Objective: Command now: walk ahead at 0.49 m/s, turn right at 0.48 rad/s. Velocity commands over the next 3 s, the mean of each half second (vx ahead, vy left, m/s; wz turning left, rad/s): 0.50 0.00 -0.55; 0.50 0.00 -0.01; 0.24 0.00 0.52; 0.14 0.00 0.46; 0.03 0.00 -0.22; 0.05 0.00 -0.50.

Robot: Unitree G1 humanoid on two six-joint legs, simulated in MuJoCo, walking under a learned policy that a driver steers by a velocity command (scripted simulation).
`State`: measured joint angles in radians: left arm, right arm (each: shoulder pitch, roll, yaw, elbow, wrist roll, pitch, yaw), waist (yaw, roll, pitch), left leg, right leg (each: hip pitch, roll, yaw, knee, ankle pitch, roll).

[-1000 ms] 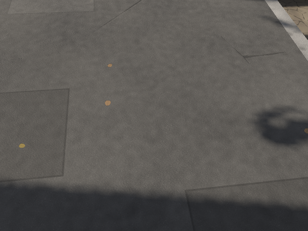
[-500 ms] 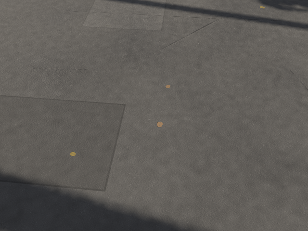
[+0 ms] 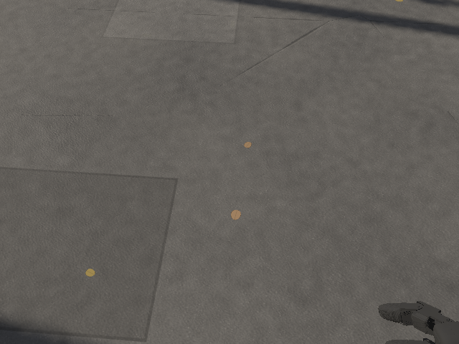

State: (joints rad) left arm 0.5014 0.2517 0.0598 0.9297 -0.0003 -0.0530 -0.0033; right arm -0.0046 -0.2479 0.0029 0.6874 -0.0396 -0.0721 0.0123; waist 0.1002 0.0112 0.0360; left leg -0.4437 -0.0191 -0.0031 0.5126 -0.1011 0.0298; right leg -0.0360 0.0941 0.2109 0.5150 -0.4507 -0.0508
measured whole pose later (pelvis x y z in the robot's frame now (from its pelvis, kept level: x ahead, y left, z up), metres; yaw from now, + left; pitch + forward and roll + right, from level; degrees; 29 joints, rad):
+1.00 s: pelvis +0.50 -0.12 +0.01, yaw -14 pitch +1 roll -1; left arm 0.39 0.23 0.02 0.95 0.02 -0.08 0.02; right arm 0.13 -0.24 -0.03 0.81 -0.03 -0.01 0.05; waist 0.04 0.03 0.05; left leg -0.60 0.03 0.07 0.66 -0.03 0.07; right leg 0.15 0.10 -0.14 0.15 -0.33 -0.09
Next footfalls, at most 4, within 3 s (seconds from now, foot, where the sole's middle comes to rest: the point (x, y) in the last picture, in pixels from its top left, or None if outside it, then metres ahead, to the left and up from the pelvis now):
0.52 right None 0.39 -0.13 -0.76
1.08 left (293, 263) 0.71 -0.09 -0.76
1.62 right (347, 236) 0.83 -0.27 -0.76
2.06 left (278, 231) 0.82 -0.04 -0.76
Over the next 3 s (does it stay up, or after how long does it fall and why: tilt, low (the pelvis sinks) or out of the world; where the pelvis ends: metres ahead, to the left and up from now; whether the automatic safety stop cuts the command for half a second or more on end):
stays up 0.79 -0.18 0.02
